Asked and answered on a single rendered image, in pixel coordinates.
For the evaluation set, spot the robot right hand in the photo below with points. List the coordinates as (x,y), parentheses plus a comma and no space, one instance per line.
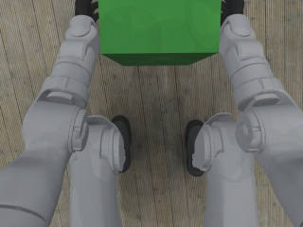
(230,7)

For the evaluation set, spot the robot right thigh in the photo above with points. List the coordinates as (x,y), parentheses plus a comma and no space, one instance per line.
(231,184)

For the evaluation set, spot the robot left hand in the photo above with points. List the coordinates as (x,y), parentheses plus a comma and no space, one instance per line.
(86,7)

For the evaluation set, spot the robot left thigh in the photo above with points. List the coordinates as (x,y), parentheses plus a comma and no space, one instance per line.
(93,190)

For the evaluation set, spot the right robot upper arm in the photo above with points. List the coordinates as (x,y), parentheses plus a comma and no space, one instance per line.
(274,135)

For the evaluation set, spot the right robot forearm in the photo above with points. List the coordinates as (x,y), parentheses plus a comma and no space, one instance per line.
(248,70)

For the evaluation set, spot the carton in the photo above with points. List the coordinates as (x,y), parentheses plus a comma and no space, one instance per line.
(159,32)

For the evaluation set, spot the left robot upper arm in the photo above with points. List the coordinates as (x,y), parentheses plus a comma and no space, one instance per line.
(31,185)

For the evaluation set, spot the robot thigh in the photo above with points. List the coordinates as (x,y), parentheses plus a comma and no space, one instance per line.
(93,190)
(231,184)

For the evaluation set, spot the left robot forearm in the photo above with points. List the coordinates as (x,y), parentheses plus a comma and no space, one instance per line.
(74,67)

